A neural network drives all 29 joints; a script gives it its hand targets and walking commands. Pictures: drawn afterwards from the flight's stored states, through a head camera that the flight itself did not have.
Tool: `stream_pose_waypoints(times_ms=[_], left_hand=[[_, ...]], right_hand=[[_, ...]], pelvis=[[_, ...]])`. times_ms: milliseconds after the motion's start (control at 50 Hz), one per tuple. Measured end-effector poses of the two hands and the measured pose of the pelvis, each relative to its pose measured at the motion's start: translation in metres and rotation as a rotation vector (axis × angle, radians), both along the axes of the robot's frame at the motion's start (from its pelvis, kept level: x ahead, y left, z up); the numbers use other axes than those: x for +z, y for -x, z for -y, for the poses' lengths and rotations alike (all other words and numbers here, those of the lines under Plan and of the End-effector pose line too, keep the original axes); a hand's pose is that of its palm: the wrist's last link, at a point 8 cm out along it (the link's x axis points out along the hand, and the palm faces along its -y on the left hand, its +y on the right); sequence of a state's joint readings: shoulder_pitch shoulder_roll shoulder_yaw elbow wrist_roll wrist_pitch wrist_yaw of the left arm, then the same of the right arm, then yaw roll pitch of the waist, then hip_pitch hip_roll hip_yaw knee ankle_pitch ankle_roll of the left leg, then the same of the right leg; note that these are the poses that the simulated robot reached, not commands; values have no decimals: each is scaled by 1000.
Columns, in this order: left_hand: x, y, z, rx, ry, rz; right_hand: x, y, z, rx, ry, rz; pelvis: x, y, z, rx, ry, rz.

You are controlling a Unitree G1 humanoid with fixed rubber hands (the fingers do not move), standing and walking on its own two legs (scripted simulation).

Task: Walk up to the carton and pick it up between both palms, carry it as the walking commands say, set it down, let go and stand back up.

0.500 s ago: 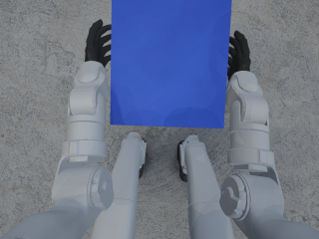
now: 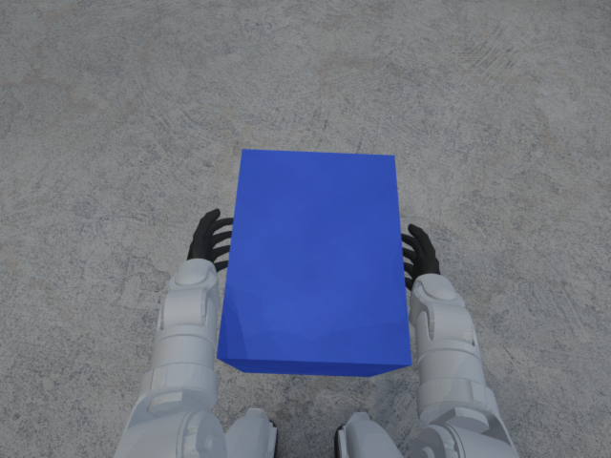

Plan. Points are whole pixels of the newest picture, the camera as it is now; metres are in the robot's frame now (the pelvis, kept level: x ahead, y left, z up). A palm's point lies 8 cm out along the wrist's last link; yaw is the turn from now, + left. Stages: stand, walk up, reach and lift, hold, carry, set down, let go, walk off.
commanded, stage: reach and lift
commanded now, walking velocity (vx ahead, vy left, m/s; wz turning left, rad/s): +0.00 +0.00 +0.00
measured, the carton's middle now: (312, 274) +0.37 +0.00 -0.09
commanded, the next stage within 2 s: hold in 1.86 s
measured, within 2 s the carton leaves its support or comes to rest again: neither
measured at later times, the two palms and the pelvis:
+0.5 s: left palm (187, 264) +0.33 +0.16 +0.04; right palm (439, 272) +0.33 -0.15 +0.03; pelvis +0.03 -0.01 +0.04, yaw +0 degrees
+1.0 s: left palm (170, 264) +0.31 +0.16 +0.09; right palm (458, 276) +0.31 -0.15 +0.08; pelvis +0.02 +0.00 +0.05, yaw +0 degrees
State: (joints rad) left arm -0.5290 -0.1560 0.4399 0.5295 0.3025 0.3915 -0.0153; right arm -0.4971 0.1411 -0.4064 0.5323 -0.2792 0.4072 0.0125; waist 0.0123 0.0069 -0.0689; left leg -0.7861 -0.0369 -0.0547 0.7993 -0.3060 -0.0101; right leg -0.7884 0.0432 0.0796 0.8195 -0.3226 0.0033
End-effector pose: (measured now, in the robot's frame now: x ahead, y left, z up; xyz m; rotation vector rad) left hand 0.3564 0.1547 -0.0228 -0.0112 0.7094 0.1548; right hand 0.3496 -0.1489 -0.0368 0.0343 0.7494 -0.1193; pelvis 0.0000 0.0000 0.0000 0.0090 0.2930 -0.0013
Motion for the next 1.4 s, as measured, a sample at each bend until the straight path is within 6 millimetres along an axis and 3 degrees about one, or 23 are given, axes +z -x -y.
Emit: stream_pose_waypoints(times_ms=[200,440,880,1040,1400], left_hand=[[13,15,1,18,9,-9],[49,21,1,11,9,12],[103,43,-2,3,-7,52],[113,47,0,8,1,55],[110,39,5,-21,-15,37]], right_hand=[[13,12,1,5,-9,-10],[56,14,1,25,26,12],[107,37,-2,20,19,53],[117,41,0,9,10,56],[113,40,5,-1,16,40]], pelvis=[[20,-17,5,2,1,47],[37,-31,7,3,6,158],[46,-21,1,0,6,363],[46,-17,2,-3,5,396],[47,-22,1,-6,5,387]])
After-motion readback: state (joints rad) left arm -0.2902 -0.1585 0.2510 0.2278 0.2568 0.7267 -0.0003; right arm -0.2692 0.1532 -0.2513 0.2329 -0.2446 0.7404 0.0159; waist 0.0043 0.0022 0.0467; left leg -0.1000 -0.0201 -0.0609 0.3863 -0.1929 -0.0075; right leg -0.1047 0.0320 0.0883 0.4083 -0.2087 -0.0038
